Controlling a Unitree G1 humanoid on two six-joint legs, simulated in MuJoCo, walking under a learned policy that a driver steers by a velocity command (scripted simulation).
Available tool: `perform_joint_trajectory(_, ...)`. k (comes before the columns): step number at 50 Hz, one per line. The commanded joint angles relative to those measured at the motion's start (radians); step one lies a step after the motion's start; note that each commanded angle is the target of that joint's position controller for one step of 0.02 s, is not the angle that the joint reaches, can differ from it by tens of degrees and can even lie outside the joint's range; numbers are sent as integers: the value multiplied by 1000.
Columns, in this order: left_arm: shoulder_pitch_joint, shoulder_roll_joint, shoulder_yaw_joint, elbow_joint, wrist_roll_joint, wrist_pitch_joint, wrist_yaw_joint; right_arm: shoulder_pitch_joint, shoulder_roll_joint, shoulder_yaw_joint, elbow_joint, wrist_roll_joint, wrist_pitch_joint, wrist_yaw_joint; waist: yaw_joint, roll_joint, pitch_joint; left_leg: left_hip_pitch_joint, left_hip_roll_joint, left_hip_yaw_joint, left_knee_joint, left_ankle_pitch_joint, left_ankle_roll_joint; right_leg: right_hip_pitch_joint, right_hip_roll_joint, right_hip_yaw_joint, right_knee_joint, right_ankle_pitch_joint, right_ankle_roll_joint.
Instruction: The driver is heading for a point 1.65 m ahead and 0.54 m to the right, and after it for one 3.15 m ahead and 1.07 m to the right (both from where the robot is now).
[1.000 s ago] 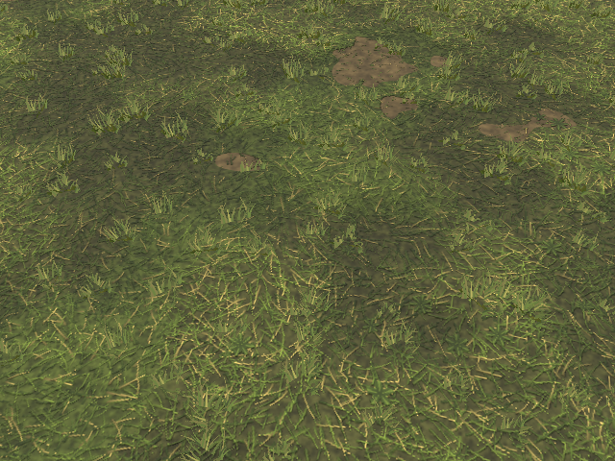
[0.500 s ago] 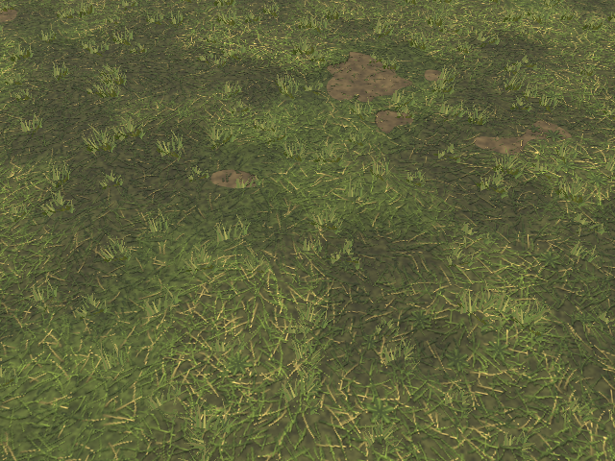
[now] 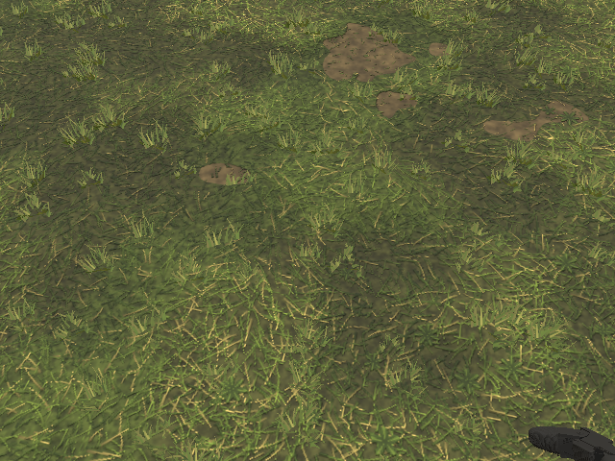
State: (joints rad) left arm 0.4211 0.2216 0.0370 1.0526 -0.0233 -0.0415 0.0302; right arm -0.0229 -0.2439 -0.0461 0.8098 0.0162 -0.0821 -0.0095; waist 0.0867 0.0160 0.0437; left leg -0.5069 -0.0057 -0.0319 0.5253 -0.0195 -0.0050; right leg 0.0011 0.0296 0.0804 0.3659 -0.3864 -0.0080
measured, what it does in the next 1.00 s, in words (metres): steps on the spot, turning right: left foot, then right foot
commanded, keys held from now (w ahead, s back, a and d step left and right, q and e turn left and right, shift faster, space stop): e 0.62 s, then no key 0.26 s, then w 0.12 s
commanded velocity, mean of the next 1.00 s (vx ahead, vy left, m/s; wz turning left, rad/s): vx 0.05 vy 0.00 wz -0.43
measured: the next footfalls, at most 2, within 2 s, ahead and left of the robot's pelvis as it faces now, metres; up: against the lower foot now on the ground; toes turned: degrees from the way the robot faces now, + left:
left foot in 0.02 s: +0.18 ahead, +0.11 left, +0.00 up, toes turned -3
right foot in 0.44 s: +0.07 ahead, -0.12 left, +0.00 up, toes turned -19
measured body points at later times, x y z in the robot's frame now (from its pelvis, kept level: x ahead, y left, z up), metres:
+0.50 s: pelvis +0.04 -0.01 +0.00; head +0.06 -0.05 +0.45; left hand +0.23 +0.24 -0.10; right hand +0.11 -0.33 -0.13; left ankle +0.13 +0.11 -0.71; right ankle +0.03 -0.10 -0.73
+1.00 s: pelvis +0.09 -0.01 +0.01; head +0.10 -0.01 +0.45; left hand +0.33 +0.16 -0.11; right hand +0.07 -0.31 -0.11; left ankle +0.14 +0.10 -0.73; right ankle +0.03 -0.10 -0.71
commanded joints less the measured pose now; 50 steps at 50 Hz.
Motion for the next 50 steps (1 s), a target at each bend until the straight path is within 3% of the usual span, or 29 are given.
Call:
perform_joint_trajectory(1,-116,136,32,-112,2,-10,6,281,-201,-65,20,-28,2,-24,-193,-54,-177,500,84,-66,-64,260,68,-228,-81,93,276,563,-29)
perform_joint_trajectory(2,-37,48,11,-133,39,-5,5,317,-252,-66,11,-45,11,-32,-148,181,-299,725,308,-258,1,648,142,-409,53,19,560,-105,13)
perform_joint_trajectory(3,131,22,4,-125,6,2,5,291,-254,-57,-13,-52,20,-18,-84,357,-453,752,502,-575,-125,466,307,-501,83,44,832,-385,26)
perform_joint_trajectory(4,111,115,30,-111,-7,22,7,186,-171,-39,-48,-33,24,-12,-69,195,-335,604,444,-535,-196,170,292,-556,7,44,914,-301,42)
perform_joint_trajectory(5,6,145,42,-136,-8,42,12,116,-119,-24,-62,-17,27,-13,-76,115,-196,472,372,-368,-217,-8,237,-597,-34,-4,916,-221,51)
perform_joint_trajectory(6,-27,145,50,-143,-5,64,22,70,-107,-17,-61,-24,30,-12,-61,69,-145,358,313,-267,-244,-110,206,-572,-66,-11,896,-161,61)
perform_joint_trajectory(7,-36,152,60,-158,3,80,30,41,-110,-18,-58,-35,32,-12,-48,96,-114,263,284,-198,-265,-140,197,-533,-81,-15,879,-122,66)
perform_joint_trajectory(9,-36,127,62,-186,8,91,29,39,-123,-23,-40,-51,32,-20,-36,126,-94,160,256,-94,-300,-114,214,-462,-81,-52,846,-66,65)
perform_joint_trajectory(14,-141,116,56,-272,14,91,11,47,-171,-40,-25,-35,38,-49,-58,89,-131,223,323,-51,-320,-92,267,-451,-118,-65,613,-2,54)
perform_joint_trajectory(19,-158,151,64,-305,11,98,-23,42,-210,-54,-24,-10,61,-41,-51,94,-138,247,335,21,-289,-145,222,-319,-93,-126,393,43,4)
perform_joint_trajectory(21,-108,156,73,-291,14,99,-31,51,-199,-54,-16,5,75,-38,-22,73,-137,221,306,75,-201,-201,160,-205,-55,-162,214,126,-43)
perform_joint_trajectory(22,-71,184,85,-282,20,100,-27,99,-163,-48,4,7,83,-33,-18,4,-116,157,255,131,-73,-268,90,-135,-59,-101,98,183,-83)
perform_joint_trajectory(23,-56,286,109,-302,22,100,-7,124,-100,-35,-6,-18,89,-21,-50,-268,-79,-64,125,249,251,-480,-22,-51,-294,244,-37,391,-182)
perform_joint_trajectory(24,-96,360,113,-343,51,81,-8,36,-116,-43,-61,-31,81,-28,-45,-327,-48,-218,-1,111,446,-648,-52,-147,-428,489,-94,423,-342)
perform_joint_trajectory(25,-128,311,103,-354,65,53,-12,-17,-150,-53,-72,-28,81,-32,-38,-203,-64,-215,17,7,559,-582,-33,-165,-376,409,-104,372,-324)
perform_joint_trajectory(26,-180,293,99,-362,52,33,-10,18,-158,-59,-62,-17,82,-34,-78,-177,-67,-221,27,-18,574,-475,-17,-164,-325,328,-95,348,-262)
perform_joint_trajectory(27,-229,264,93,-377,30,27,-8,58,-166,-66,-30,-23,85,-44,-97,-125,-84,-213,39,-30,576,-406,-15,-152,-287,283,-79,314,-210)
perform_joint_trajectory(28,-251,240,83,-383,16,26,-5,72,-171,-70,-20,-32,85,-48,-103,-127,-91,-203,38,-30,584,-354,-22,-155,-270,255,-71,354,-192)
perform_joint_trajectory(30,-226,213,71,-386,19,28,4,82,-155,-70,-21,-25,79,-43,-106,-130,-126,-162,20,-31,605,-298,-34,-143,-243,227,-56,450,-197)
perform_joint_trajectory(36,-187,212,67,-385,23,38,17,52,-118,-49,-25,-13,72,-31,-67,-159,-128,-95,27,-29,338,-254,-73,-71,-226,212,-36,444,-204)
perform_joint_trajectory(40,-210,220,64,-385,33,47,5,63,-132,-45,-19,-6,67,-16,-53,-170,-106,54,24,-5,214,-313,-68,-151,-229,228,-20,462,-227)
perform_joint_trajectory(43,-235,204,53,-380,26,52,-1,88,-132,-41,-11,-4,58,-7,-64,-160,-105,145,18,9,82,-303,-48,-152,-226,252,26,545,-220)
perform_joint_trajectory(44,-252,194,48,-378,19,54,-1,113,-123,-38,0,-6,53,-2,-88,-147,-107,206,14,19,-35,-217,-34,-161,-208,245,51,549,-199)
perform_joint_trajectory(45,-238,172,39,-367,14,53,0,150,-117,-33,12,-15,46,4,-110,-119,-129,315,22,16,-173,-75,-15,-193,-178,233,51,413,-160)
perform_joint_trajectory(46,-207,132,23,-354,28,46,-2,188,-143,-34,25,-31,44,5,-106,-65,-160,447,101,-59,-185,-9,11,-263,-125,204,82,225,-106)
perform_joint_trajectory(47,-157,99,17,-352,50,38,-8,223,-221,-48,31,-37,46,4,-62,108,-174,528,239,-199,-165,33,78,-371,2,90,232,-48,-56)
perform_joint_trajectory(48,-212,122,23,-386,32,30,-6,251,-247,-58,59,-25,50,6,-87,237,-127,466,315,-352,-246,-316,214,-482,51,-25,295,-148,-27)
perform_joint_trajectory(49,-298,195,40,-400,18,20,-5,259,-238,-61,46,-16,43,5,-147,207,-41,438,344,-446,-334,-556,263,-565,20,-36,430,-167,-6)
perform_joint_trajectory(50,-337,217,56,-409,2,13,-5,275,-227,-58,54,-20,35,-3,-161,188,9,434,358,-486,-375,-639,269,-653,-6,-19,554,-170,0)
Keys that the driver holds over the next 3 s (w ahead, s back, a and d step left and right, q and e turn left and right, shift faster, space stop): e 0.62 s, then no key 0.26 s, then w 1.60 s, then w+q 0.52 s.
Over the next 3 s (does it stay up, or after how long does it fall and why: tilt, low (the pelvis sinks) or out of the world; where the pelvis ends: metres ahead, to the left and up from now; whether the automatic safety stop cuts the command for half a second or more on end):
stays up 1.01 -0.45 0.00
